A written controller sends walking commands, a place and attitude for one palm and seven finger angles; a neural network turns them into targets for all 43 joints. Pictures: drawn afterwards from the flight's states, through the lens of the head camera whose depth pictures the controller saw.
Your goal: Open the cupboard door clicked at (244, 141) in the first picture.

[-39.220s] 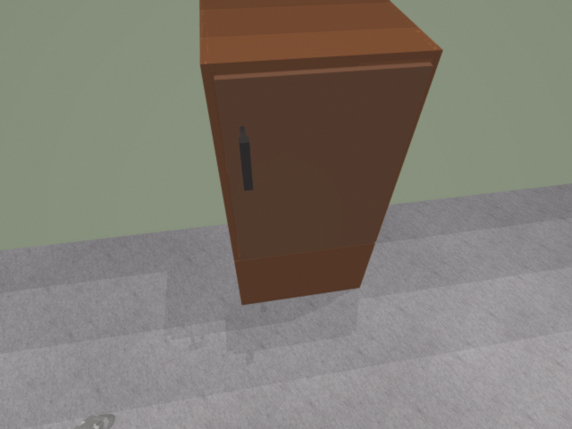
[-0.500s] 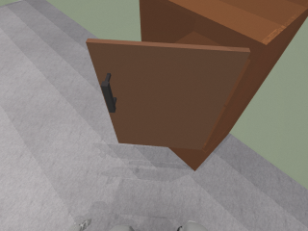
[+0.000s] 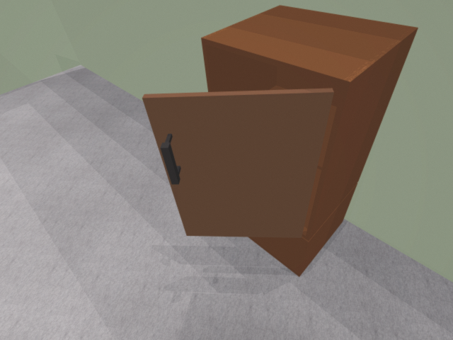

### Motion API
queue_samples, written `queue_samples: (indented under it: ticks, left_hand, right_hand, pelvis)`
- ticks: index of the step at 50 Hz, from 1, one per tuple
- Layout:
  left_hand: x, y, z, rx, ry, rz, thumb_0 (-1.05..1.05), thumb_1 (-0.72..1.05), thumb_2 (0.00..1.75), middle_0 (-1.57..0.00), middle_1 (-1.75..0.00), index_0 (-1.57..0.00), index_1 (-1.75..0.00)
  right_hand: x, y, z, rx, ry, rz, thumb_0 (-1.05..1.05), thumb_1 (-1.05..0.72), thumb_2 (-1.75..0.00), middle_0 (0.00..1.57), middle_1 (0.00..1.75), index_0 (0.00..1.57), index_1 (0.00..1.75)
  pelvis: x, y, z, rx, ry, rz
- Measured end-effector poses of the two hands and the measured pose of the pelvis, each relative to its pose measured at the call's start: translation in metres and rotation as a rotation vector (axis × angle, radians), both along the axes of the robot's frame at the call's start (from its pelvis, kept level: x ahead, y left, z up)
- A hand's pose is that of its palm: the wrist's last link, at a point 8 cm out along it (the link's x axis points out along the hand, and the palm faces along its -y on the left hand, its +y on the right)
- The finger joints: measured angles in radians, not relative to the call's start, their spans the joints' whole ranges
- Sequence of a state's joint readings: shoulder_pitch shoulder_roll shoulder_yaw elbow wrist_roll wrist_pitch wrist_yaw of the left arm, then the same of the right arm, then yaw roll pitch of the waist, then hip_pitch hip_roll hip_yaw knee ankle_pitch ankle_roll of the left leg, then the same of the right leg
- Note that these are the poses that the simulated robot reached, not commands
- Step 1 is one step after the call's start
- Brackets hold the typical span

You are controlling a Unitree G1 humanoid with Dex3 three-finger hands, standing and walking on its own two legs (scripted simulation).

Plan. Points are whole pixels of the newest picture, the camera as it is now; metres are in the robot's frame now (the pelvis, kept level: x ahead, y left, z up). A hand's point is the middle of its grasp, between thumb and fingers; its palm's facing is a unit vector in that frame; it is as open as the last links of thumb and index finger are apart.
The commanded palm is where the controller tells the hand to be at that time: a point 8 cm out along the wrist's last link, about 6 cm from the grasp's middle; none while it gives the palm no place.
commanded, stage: come to a stop and stand still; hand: left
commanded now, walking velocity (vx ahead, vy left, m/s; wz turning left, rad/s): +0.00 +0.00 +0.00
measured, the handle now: (172, 159) +0.56 +0.18 +0.00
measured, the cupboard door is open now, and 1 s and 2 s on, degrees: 41 41 41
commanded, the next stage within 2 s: look again from close up in 0.30 s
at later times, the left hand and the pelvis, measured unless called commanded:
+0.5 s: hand out of the picture -0.02 +0.15 -0.16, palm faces +0.04 -0.98 -0.20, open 7.3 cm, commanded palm none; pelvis -0.02 -0.01 +0.00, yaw +1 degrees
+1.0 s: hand out of the picture +0.00 +0.13 -0.16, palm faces +0.06 -0.98 -0.18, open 7.4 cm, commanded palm none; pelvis +0.01 -0.03 +0.01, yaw +2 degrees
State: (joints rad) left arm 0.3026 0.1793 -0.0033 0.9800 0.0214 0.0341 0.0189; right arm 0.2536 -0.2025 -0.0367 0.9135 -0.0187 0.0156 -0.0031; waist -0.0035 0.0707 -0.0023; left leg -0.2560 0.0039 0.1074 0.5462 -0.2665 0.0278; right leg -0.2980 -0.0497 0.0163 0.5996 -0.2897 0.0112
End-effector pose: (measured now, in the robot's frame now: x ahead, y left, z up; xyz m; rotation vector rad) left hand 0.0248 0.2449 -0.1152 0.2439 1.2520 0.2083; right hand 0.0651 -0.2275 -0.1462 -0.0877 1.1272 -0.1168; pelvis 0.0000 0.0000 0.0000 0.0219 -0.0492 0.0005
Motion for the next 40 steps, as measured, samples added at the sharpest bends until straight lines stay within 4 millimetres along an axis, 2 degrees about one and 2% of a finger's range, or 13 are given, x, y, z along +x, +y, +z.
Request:
queue_samples:
  ticks: [6, 11, 14, 17, 23, 31, 36, 40]
  left_hand:
    - [-0.024, -0.016, -0.006, -0.04, 0.038, 0.015, 0.0, 0.9, 0.9, -0.2, -0.3, -0.2, -0.3]
    - [-0.036, -0.029, -0.012, -0.077, 0.069, 0.023, 0.01, 0.9, 0.9, -0.2, -0.3, -0.2, -0.3]
    - [-0.041, -0.034, -0.014, -0.088, 0.086, 0.027, 0.01, 0.91, 0.9, -0.2, -0.3, -0.2, -0.3]
    - [-0.045, -0.037, -0.016, -0.097, 0.098, 0.033, 0.01, 0.91, 0.9, -0.2, -0.3, -0.2, -0.3]
    - [-0.05, -0.042, -0.018, -0.104, 0.107, 0.046, 0.01, 0.91, 0.9, -0.2, -0.3, -0.2, -0.3]
    - [-0.054, -0.05, -0.02, -0.114, 0.113, 0.062, 0.01, 0.91, 0.9, -0.2, -0.3, -0.2, -0.3]
    - [-0.054, -0.055, -0.021, -0.122, 0.119, 0.071, 0.01, 0.91, 0.9, -0.2, -0.3, -0.2, -0.3]
    - [-0.051, -0.058, -0.02, -0.126, 0.124, 0.079, 0.01, 0.91, 0.9, -0.2, -0.3, -0.2, -0.3]
  right_hand:
    - [-0.064, -0.011, -0.006, -0.018, 0.156, -0.016, -0.01, -0.92, -0.9, 0.2, 0.3, 0.2, 0.3]
    - [-0.113, -0.009, -0.005, -0.015, 0.284, -0.038, 0.0, -0.91, -0.9, 0.2, 0.3, 0.2, 0.3]
    - [-0.133, -0.005, -0.003, -0.006, 0.337, -0.047, 0.0, -0.91, -0.9, 0.2, 0.3, 0.2, 0.3]
    - [-0.144, 0.001, -0.002, 0.005, 0.367, -0.054, 0.0, -0.91, -0.9, 0.2, 0.3, 0.2, 0.3]
    - [-0.141, 0.011, -0.004, 0.03, 0.363, -0.05, 0.0, -0.91, -0.9, 0.2, 0.3, 0.2, 0.3]
    - [-0.105, 0.012, -0.006, 0.041, 0.284, -0.028, 0.0, -0.91, -0.9, 0.2, 0.3, 0.2, 0.3]
    - [-0.083, 0.007, -0.005, 0.03, 0.243, -0.016, 0.0, -0.91, -0.9, 0.2, 0.3, 0.2, 0.3]
    - [-0.074, 0.0, -0.003, 0.014, 0.24, -0.008, 0.0, -0.91, -0.9, 0.2, 0.3, 0.2, 0.3]
  pelvis:
    - [-0.01, -0.005, 0.001, -0.002, 0.005, 0.007]
    - [-0.014, -0.007, 0.002, -0.005, 0.01, 0.012]
    - [-0.017, -0.009, 0.003, -0.006, 0.013, 0.014]
    - [-0.019, -0.01, 0.003, -0.007, 0.014, 0.017]
    - [-0.019, -0.013, 0.003, -0.007, 0.014, 0.022]
    - [-0.016, -0.017, 0.003, -0.006, 0.018, 0.026]
    - [-0.012, -0.019, 0.004, -0.005, 0.023, 0.027]
    - [-0.006, -0.021, 0.004, -0.005, 0.03, 0.03]
